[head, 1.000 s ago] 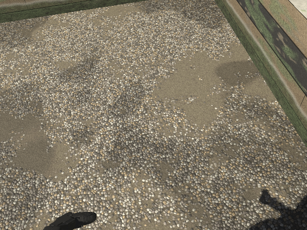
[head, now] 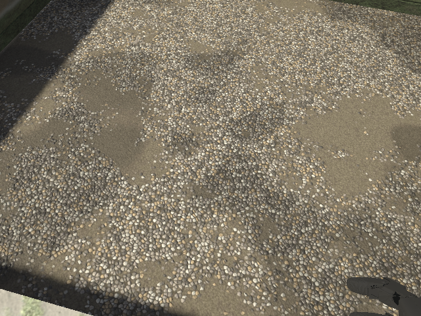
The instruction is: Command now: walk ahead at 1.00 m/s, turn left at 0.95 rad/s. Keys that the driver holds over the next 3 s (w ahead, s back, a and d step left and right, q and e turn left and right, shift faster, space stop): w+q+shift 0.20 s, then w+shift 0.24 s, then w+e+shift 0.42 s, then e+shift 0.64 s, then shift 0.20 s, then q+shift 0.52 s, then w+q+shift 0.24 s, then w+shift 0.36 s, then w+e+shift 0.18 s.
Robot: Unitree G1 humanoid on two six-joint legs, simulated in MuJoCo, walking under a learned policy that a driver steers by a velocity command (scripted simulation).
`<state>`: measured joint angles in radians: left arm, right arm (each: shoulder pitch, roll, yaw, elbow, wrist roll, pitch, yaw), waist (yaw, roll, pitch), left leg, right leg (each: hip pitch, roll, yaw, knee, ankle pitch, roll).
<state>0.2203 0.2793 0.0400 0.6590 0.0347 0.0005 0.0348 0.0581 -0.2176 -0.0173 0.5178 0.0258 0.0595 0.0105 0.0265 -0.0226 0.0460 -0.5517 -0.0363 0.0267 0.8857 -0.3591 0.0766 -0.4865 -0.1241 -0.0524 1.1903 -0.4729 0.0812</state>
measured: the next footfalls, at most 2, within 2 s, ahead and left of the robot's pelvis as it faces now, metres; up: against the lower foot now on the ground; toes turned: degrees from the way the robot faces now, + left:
right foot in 0.28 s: +0.14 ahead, -0.08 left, +0.00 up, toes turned +17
left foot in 0.56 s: +0.16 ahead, +0.21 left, +0.00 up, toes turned +16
